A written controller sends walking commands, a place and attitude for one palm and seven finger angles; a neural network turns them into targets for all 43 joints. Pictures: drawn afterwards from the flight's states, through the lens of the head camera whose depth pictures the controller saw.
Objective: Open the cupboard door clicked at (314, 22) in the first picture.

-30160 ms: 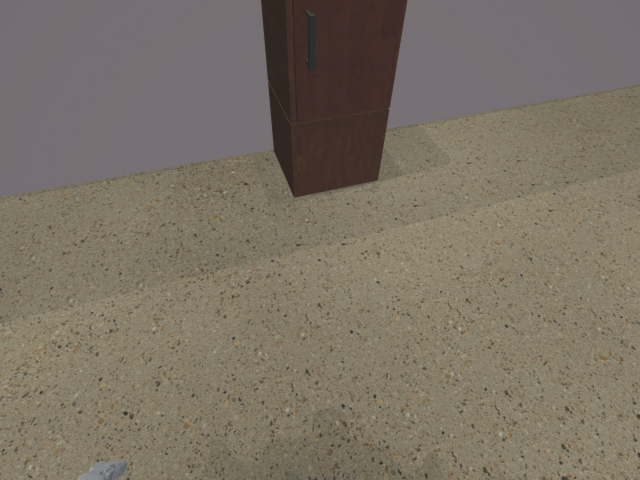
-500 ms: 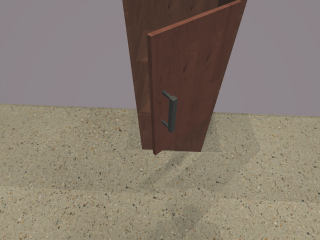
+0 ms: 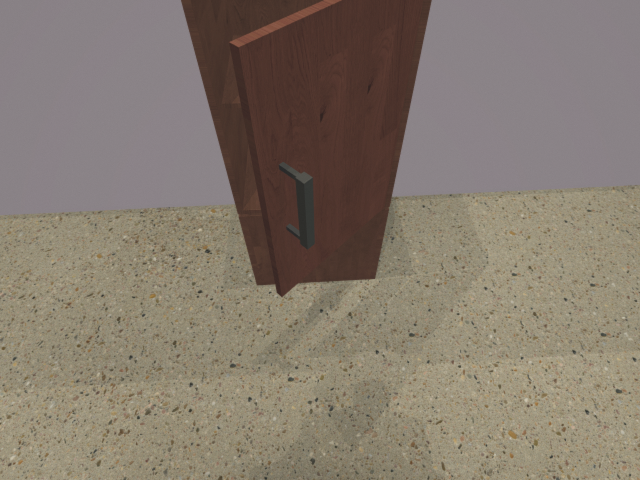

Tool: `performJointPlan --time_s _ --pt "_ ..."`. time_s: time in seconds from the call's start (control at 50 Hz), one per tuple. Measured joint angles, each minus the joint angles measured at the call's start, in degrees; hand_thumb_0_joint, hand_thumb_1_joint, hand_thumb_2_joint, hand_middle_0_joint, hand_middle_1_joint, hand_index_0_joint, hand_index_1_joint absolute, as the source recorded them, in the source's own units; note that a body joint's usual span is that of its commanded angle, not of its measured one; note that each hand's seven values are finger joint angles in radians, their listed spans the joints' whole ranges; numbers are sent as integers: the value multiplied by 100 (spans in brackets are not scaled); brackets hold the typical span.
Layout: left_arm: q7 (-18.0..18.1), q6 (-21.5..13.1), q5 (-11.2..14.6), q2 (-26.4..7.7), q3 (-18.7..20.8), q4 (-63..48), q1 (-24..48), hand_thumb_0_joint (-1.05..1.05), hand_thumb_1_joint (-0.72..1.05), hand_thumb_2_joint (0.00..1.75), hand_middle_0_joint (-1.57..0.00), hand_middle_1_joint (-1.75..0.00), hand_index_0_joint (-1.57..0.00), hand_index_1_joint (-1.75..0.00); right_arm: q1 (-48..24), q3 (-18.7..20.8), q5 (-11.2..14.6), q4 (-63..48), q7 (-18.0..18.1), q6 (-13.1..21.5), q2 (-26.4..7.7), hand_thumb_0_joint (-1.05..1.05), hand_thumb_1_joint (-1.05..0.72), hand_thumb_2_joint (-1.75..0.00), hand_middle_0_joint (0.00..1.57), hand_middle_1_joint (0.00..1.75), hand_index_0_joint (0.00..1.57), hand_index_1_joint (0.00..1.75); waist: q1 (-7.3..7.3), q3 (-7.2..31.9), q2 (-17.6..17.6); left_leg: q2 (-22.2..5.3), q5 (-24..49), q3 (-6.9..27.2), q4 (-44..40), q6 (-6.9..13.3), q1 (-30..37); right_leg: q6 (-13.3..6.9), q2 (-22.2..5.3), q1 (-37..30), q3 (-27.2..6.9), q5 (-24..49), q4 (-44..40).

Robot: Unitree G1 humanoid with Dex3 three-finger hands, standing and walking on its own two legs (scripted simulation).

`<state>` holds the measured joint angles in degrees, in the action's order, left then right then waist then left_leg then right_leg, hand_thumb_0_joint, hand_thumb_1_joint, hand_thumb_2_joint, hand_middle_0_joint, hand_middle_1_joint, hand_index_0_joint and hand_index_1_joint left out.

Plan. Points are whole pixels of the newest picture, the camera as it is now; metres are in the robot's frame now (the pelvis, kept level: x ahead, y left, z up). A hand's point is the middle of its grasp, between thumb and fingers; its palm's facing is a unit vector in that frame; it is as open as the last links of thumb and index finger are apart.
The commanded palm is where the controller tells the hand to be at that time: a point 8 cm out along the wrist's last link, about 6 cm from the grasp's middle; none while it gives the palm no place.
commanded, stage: walk to a spot facing it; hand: left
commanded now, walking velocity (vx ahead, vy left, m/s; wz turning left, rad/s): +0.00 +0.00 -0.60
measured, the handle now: (297, 207) +0.54 +0.08 -0.04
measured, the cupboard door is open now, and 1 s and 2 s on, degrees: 43 43 43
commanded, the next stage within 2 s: none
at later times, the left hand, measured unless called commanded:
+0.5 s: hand out of the picture +0.09 +0.20 -0.16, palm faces -0.15 -0.95 -0.26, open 7.4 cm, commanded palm none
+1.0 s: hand (271, 409) +0.24 +0.10 -0.16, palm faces -0.54 -0.79 -0.29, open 7.4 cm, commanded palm none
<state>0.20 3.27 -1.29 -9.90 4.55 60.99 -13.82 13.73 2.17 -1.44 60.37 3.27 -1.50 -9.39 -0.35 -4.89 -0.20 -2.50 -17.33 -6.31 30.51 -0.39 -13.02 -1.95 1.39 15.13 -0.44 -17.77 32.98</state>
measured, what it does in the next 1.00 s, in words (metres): steps on the spot, turning right: left foot, then right foot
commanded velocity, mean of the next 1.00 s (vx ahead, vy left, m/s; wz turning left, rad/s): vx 0.00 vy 0.00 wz -0.60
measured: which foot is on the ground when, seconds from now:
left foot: down 0.00-0.10, up 0.12-0.52, down 0.54-0.86, up 0.88-1.00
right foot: down 0.00-0.54, up 0.56-0.84, down 0.86-1.00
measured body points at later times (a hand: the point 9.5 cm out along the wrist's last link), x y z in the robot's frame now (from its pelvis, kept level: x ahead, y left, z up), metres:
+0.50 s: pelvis +0.01 +0.00 +0.01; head +0.07 -0.01 +0.45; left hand +0.10 +0.24 -0.14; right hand +0.10 -0.27 -0.12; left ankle +0.02 +0.14 -0.71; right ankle +0.00 -0.10 -0.73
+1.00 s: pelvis +0.03 -0.02 +0.00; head +0.08 -0.07 +0.44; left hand +0.26 +0.14 -0.14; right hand -0.09 -0.27 -0.15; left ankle +0.06 +0.12 -0.66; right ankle -0.02 -0.12 -0.73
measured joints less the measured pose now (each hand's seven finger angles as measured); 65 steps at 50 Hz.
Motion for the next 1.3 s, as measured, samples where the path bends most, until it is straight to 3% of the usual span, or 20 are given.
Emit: performJointPlan --time_s 0.12,0.16,0.2,0.24,0.42,0.52,0.54,0.6,0.64,0.68,0.76,0.84,0.86,0.92,0.98,1.06,1.18,1.2,1.24,1.3 --pt "-43 -58 -32 -110 74 -347 227 0 91 90 -20 -30 -20 -30 -39 120 6 -202 -30 -88 -264 0 -91 -89 20 30 20 30 0 -106 -244 -195 -441 -10 677 -116 -255 -156 195 186 -39 -192 382" --pt "8 -138 -17 -130 75 -445 249 0 91 90 -20 -30 -20 -30 -175 160 32 -236 -46 -190 -323 0 -91 -89 20 30 20 30 -48 -117 -208 -35 -1035 251 1703 -113 -610 -206 214 186 -112 -120 281" --pt "63 -154 -11 -141 76 -503 236 0 91 90 -20 -30 -20 -30 -351 180 51 -331 -60 -216 -366 0 -91 -89 20 30 20 30 -92 -142 -137 105 -1125 428 2568 -128 -905 -253 242 136 -263 37 62" --pt "90 -147 -13 -147 61 -525 192 0 91 90 -20 -30 -20 -30 -524 182 60 -477 -77 -193 -391 0 -91 -89 20 30 20 30 -99 -139 -82 159 -1022 512 2879 -165 -1053 -265 280 79 -430 205 -183" --pt "67 -99 -44 -160 30 -677 36 0 91 90 -20 -30 -20 -30 -1086 109 125 -969 -87 -101 -313 0 -91 -90 19 30 20 30 -203 -83 50 232 -879 823 2038 -209 -977 -177 512 6 -1068 568 -680" --pt "53 -37 -18 -241 55 -766 8 0 90 90 -20 -30 -20 -30 -1069 17 161 -1134 -85 23 -228 0 -91 -89 20 30 20 30 -203 -5 133 285 -289 893 369 -127 -427 -25 681 184 -1340 463 -434" --pt "35 -19 8 -233 52 -805 -27 0 90 90 -20 -30 -20 -30 -977 -12 137 -1201 -88 78 -279 0 -91 -89 20 30 20 30 -171 81 2 142 -31 995 -87 8 -264 5 793 332 -1244 284 -204" --pt "-44 20 -24 -405 99 -828 162 0 91 90 -20 -30 -20 -30 -809 -80 24 -1185 -68 105 -182 0 -91 -89 20 30 20 30 -209 -68 200 136 -119 777 124 35 -228 255 517 951 -693 -898 1452" --pt "-91 20 -28 -484 132 -866 280 0 91 90 -20 -30 -20 -30 -623 -135 -20 -1168 -67 92 -149 0 -91 -89 20 30 20 30 -215 -144 230 60 -136 662 28 -9 -99 380 322 1308 -376 -990 2454" --pt "-138 18 -9 -520 137 -927 370 0 91 90 -20 -30 -20 -30 -452 -157 -36 -1130 -70 73 -152 0 -91 -89 20 30 20 30 -207 -203 185 -45 -114 548 -87 -36 25 446 115 1473 -137 -937 2845" --pt "-211 29 5 -530 87 -1001 505 0 91 90 -19 -30 -20 -30 -180 -126 -48 -1012 -98 56 -229 0 -91 -89 20 30 20 30 -114 -284 28 -275 -207 251 -116 -105 203 434 -168 1248 181 -774 2055" --pt "-245 -13 10 -536 27 -1031 635 0 91 90 -19 -30 -20 -30 73 -44 -25 -928 -127 25 -374 0 -90 -89 20 30 20 30 43 -325 -116 -496 -554 -55 298 -253 213 274 -174 611 399 -234 677" --pt "-245 -65 4 -573 3 -1071 636 0 91 90 -19 -30 -20 -30 169 -20 4 -923 -144 8 -405 0 -90 -89 20 30 20 30 77 -291 -81 -511 -690 -128 618 -282 98 163 -205 382 389 278 251" --pt "-113 -204 9 -483 -36 -1086 719 0 91 90 -19 -30 -20 -30 39 71 86 -774 -124 -158 -577 0 -91 -89 20 30 20 30 136 -429 -212 -388 -1466 264 2483 -297 -599 11 -49 444 245 -22 474" --pt "6 -137 -4 -415 -58 -1098 675 0 91 90 -20 -30 -20 -30 -125 112 98 -733 -118 -228 -594 0 -91 -89 20 30 20 30 161 -432 -132 -209 -1292 423 3300 -325 -1106 9 48 342 5 22 251" --pt "29 -77 -36 -347 -100 -1039 581 0 91 90 -20 -30 -20 -30 -252 103 102 -855 -157 -176 -493 0 -91 -89 19 30 20 30 177 -305 31 -83 -945 441 2710 -345 -1258 15 129 220 -317 240 -112" --pt "-18 -6 -3 -271 -86 -1015 468 0 90 90 -20 -30 -20 -30 -242 1 121 -1035 -162 31 -305 0 -91 -90 19 30 20 30 148 -57 112 48 -243 522 519 -225 -614 151 347 301 -695 172 -12" --pt "-31 22 24 -263 -75 -1020 469 0 90 90 -20 -30 -20 -30 -202 -16 87 -1057 -152 89 -292 0 -91 -89 20 30 20 30 159 -8 78 7 72 530 376 -117 -606 160 392 429 -668 -121 243" --pt "-79 53 17 -317 -30 -1002 521 0 91 90 -20 -30 -20 -30 -166 -82 9 -1049 -135 125 -191 0 -91 -89 20 30 20 30 112 -28 170 -40 -21 364 519 45 -591 225 320 773 -475 -890 1265" --pt "-154 45 -13 -379 29 -989 593 0 91 90 -20 -30 -20 -30 -29 -164 -44 -1039 -129 145 -84 0 -91 -89 20 30 20 30 64 -42 187 -164 -67 185 249 70 -363 354 125 1183 -96 -1056 2582"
